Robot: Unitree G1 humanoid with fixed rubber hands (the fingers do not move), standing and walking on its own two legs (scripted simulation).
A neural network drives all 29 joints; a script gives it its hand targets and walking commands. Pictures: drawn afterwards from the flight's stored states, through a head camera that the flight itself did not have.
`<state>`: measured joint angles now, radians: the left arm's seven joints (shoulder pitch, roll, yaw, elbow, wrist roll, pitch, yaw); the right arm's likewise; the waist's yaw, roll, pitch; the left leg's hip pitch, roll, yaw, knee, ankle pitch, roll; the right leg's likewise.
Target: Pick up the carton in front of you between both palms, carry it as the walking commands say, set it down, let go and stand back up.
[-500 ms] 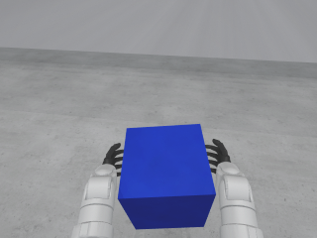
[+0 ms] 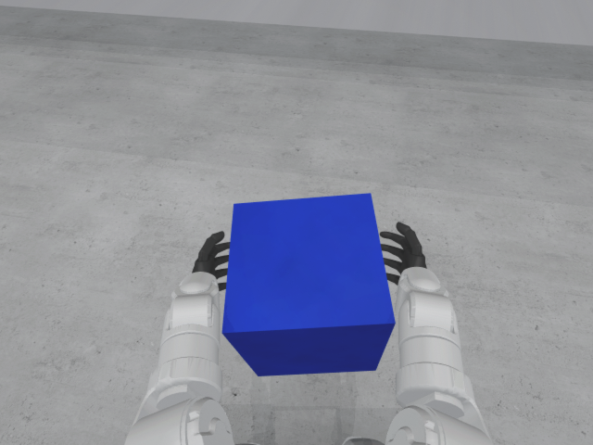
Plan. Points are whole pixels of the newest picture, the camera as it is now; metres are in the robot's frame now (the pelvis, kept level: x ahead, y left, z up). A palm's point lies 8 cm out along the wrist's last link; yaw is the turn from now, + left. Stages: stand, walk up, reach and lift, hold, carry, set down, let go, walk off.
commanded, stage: set down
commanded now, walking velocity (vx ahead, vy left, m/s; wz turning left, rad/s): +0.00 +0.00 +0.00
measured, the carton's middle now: (309, 292) +0.36 -0.01 -0.06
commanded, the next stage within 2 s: none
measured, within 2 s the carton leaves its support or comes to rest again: neither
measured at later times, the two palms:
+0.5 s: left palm (237, 303) +0.40 +0.13 -0.18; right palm (390, 307) +0.38 -0.17 -0.17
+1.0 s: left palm (259, 316) +0.45 +0.10 -0.35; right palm (384, 321) +0.42 -0.20 -0.34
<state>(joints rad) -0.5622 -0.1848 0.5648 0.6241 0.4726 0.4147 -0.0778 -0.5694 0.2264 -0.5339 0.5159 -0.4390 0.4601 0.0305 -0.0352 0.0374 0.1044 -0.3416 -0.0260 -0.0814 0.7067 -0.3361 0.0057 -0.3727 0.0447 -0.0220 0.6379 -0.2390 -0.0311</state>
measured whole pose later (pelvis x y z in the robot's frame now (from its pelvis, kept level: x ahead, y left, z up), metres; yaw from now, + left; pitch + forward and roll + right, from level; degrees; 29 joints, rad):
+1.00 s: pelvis -0.04 +0.01 -0.24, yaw +1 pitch +45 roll +2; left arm -0.98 0.00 0.35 0.70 0.11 0.23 0.12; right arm -0.98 -0.03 -0.45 0.62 -0.15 0.25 -0.02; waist -0.08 0.06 -0.10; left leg -1.94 -0.09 0.01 1.73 -0.59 0.01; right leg -2.00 0.01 0.02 1.70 -0.48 0.00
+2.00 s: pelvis -0.07 +0.01 -0.38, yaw +2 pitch +38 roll +0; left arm -1.48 0.23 0.17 1.04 -0.04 0.23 0.17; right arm -1.41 -0.25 -0.38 0.92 -0.03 0.22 -0.04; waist -0.12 0.05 0.34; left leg -2.23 -0.13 0.02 2.21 -0.64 -0.01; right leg -2.28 -0.01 0.00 2.15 -0.52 0.00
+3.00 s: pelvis -0.06 +0.01 -0.39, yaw +1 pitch +32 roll -1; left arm -1.53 0.39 -0.02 1.09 -0.21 0.12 0.12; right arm -1.48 -0.43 -0.27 1.17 0.18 0.04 -0.05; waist -0.10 0.03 0.49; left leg -2.18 -0.13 0.00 2.29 -0.67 -0.01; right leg -2.23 -0.01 -0.02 2.22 -0.55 0.00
